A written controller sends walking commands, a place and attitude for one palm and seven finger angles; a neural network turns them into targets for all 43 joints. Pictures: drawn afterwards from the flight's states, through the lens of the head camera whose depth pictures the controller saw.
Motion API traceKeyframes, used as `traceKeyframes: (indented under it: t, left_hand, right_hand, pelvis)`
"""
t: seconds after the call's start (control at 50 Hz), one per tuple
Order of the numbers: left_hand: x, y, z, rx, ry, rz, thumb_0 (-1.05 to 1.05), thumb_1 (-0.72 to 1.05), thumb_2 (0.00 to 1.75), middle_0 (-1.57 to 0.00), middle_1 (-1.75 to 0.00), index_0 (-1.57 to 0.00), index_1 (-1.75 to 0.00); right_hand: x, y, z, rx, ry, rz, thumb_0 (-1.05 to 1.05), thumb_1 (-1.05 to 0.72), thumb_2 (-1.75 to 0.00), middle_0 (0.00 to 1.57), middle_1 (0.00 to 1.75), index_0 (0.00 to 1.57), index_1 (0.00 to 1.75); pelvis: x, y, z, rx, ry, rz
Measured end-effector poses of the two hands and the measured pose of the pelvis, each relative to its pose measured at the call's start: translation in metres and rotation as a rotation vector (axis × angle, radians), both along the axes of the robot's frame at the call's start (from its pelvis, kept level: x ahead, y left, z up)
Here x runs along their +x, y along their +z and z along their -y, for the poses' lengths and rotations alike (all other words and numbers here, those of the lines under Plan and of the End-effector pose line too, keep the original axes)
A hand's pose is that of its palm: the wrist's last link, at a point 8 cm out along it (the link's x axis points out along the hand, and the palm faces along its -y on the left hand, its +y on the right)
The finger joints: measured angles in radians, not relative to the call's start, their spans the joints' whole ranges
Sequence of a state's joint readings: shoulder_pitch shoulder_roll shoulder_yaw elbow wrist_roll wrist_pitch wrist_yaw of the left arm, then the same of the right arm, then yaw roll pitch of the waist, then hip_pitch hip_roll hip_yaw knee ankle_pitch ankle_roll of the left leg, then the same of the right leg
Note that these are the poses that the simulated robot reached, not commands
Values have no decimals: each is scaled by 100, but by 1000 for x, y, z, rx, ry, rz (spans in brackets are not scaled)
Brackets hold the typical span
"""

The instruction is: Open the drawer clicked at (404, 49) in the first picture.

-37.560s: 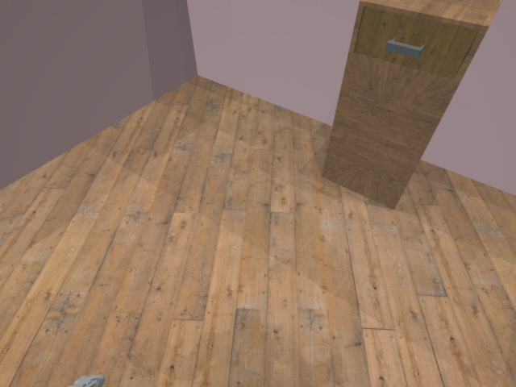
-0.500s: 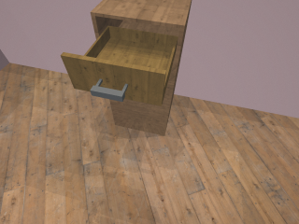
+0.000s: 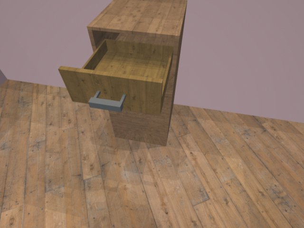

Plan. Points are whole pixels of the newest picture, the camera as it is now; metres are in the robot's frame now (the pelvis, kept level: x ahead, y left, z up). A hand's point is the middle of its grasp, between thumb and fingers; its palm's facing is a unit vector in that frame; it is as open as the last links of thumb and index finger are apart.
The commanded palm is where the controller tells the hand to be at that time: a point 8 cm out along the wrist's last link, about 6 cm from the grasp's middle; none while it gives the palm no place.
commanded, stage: let the arm hang, fingers relaxed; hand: left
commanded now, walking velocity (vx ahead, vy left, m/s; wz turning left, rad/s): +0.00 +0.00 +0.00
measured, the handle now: (108, 99) +0.52 +0.19 +0.01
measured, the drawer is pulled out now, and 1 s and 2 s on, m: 0.30 0.30 0.30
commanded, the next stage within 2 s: look to check the result in 0.10 s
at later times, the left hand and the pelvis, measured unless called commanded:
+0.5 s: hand out of the picture +0.00 +0.16 -0.18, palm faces +0.05 -0.98 -0.17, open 7.4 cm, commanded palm none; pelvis +0.01 +0.00 +0.00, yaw +0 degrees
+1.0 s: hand out of the picture +0.02 +0.16 -0.17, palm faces +0.04 -0.98 -0.18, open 7.4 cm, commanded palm none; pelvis +0.02 +0.00 +0.00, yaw +0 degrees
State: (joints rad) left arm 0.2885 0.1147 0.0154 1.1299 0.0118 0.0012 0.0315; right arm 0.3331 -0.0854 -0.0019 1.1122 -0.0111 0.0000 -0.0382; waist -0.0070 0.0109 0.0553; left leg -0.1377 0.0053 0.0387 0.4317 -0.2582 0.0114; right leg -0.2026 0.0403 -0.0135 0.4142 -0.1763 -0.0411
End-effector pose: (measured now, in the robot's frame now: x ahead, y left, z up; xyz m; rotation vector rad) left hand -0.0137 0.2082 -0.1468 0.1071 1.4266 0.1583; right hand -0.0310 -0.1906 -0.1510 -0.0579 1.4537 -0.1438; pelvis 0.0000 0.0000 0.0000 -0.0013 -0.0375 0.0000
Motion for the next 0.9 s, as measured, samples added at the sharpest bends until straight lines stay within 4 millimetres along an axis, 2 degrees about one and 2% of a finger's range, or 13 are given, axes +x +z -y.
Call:
traceKeyframes:
  t: [0.24, 0.64, 0.9]
  left_hand:
    - [3, 0, 1, -5, 8, -19, 1, 91, 90, -20, -30, -20, -30]
    - [18, 2, -3, 10, 2, -8, 1, 92, 90, -20, -30, -20, -30]
    - [23, 2, -2, 13, 0, -10, 1, 92, 90, -20, -30, -20, -30]
  right_hand:
    - [-2, 3, 6, -21, -3, -37, 0, -91, -90, 20, 30, 20, 30]
    - [23, 1, 6, -16, 6, -1, 0, -91, -90, 20, 30, 20, 30]
    - [26, 2, 11, -23, 5, -10, 0, -91, -90, 20, 30, 20, 30]
  pelvis:
    - [8, 1, -1, 0, 3, -5]
    - [18, 1, 1, -1, 2, -5]
    - [22, 1, 3, 0, 1, -7]
